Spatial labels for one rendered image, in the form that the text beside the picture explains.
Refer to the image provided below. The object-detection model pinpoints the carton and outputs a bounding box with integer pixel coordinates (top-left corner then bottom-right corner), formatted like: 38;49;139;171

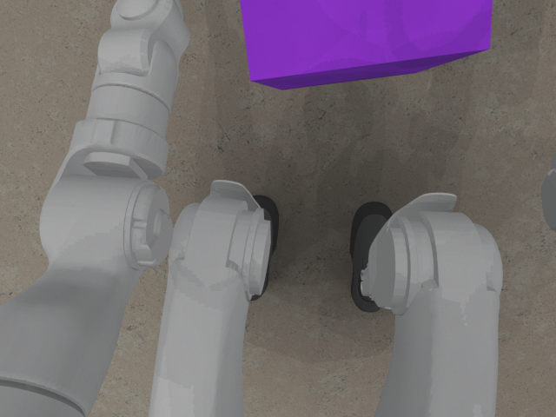
240;0;493;90

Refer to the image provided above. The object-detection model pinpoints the robot right shin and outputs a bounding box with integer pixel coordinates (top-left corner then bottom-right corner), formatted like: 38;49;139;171
361;193;503;309

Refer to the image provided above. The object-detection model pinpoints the robot left forearm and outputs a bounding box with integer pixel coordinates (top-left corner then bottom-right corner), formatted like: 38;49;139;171
39;0;190;253

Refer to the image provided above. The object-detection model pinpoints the left robot upper arm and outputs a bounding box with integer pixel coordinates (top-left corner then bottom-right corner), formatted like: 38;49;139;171
0;174;174;417

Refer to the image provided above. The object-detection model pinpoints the robot left foot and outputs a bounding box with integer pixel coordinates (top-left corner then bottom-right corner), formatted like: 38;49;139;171
251;195;279;301

